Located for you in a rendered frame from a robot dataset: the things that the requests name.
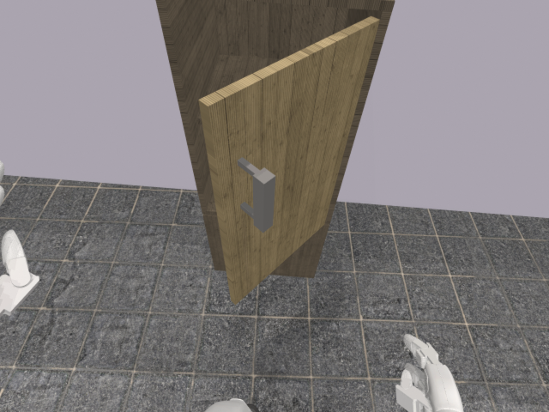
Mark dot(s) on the cupboard door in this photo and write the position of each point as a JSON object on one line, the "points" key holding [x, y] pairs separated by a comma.
{"points": [[293, 118]]}

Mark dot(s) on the right robot hand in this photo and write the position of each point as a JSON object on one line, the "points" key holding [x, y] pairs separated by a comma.
{"points": [[436, 386]]}

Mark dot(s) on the robot left shin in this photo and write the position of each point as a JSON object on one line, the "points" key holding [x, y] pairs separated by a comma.
{"points": [[241, 401]]}

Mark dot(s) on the left robot hand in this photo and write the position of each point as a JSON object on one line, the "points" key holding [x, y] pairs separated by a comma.
{"points": [[20, 283]]}

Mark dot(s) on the handle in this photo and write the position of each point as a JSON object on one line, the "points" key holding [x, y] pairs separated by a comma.
{"points": [[263, 196]]}

